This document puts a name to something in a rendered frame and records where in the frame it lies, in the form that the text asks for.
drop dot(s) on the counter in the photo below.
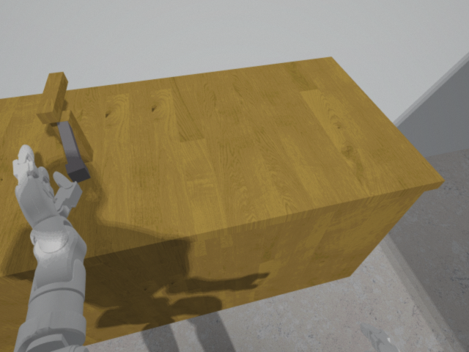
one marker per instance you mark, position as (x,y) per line
(207,191)

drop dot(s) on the robot left hand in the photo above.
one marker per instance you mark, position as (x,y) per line
(34,193)

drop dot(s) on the robot right hand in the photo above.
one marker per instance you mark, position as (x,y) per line
(379,339)

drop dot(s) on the left robot forearm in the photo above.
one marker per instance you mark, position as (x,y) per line
(55,311)

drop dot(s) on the tap lever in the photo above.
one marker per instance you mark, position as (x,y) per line
(76,168)

